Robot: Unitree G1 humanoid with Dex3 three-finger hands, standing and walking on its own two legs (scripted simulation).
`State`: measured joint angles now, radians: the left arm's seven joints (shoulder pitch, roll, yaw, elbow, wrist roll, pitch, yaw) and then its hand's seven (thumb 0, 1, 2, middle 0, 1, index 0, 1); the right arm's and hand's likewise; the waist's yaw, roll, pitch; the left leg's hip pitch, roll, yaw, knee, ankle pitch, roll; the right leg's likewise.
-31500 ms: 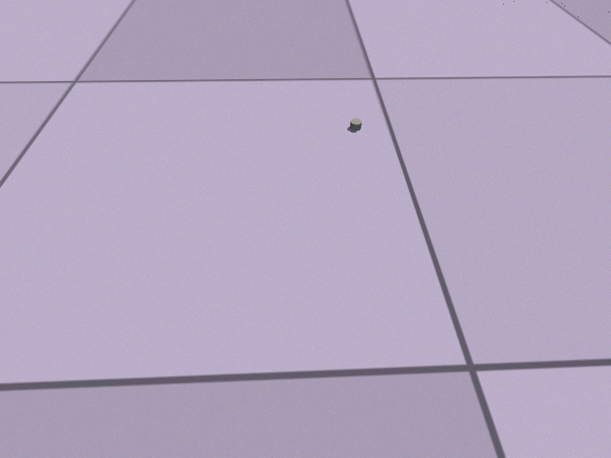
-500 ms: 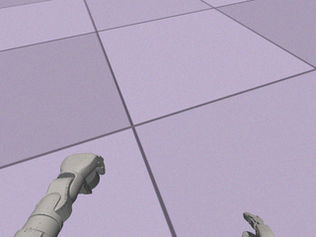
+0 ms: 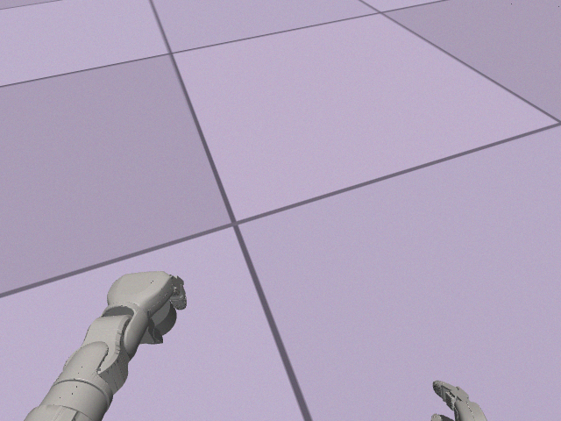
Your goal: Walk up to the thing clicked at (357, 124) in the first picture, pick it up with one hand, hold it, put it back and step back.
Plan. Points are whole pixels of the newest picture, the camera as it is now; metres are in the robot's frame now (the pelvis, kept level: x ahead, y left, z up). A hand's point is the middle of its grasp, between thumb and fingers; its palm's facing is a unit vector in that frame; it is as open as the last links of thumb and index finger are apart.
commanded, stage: crouch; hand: left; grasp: from above
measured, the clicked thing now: (154, 314) +0.32 +0.23 -0.06
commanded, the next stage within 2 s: none
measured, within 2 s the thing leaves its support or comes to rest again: neither
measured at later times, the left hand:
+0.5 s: hand (162, 337) +0.30 +0.23 -0.12, palm faces -0.45 +0.01 -0.89, open 7.6 cm
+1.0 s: hand (196, 342) +0.38 +0.23 -0.36, palm faces -0.44 +0.01 -0.90, open 7.6 cm
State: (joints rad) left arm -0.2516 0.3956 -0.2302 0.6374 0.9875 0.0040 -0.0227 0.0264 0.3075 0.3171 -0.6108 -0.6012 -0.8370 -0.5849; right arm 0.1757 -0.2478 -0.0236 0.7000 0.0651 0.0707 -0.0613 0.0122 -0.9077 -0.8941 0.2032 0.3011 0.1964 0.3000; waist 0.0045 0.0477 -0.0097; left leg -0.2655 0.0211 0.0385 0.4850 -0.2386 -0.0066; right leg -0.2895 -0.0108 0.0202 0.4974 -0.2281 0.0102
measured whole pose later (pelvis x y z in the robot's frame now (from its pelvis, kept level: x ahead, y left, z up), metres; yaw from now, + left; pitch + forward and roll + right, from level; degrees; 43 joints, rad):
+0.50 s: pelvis -0.02 +0.00 -0.03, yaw +1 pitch +9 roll +0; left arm -0.40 0.38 -0.21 0.95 1.10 -0.05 0.20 0.03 0.27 0.38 -0.63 -0.59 -0.86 -0.59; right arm 0.17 -0.25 -0.04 0.71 0.03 0.06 -0.03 0.01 -0.90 -0.89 0.21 0.30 0.20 0.30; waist -0.04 0.00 -0.04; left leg -0.60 0.02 0.01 0.77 -0.33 -0.01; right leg -0.61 -0.01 0.00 0.75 -0.31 0.01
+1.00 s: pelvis -0.07 +0.01 -0.24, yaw +0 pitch +34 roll -3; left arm -0.83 0.50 -0.05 1.31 1.15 -0.04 0.32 0.02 0.27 0.38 -0.61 -0.60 -0.85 -0.61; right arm 0.25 -0.22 -0.03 0.74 -0.05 0.00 -0.01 0.01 -0.90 -0.89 0.21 0.30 0.20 0.30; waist -0.19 0.05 -0.19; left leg -1.72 0.03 -0.03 1.73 -0.61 0.01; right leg -1.70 -0.01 -0.01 1.69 -0.58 0.02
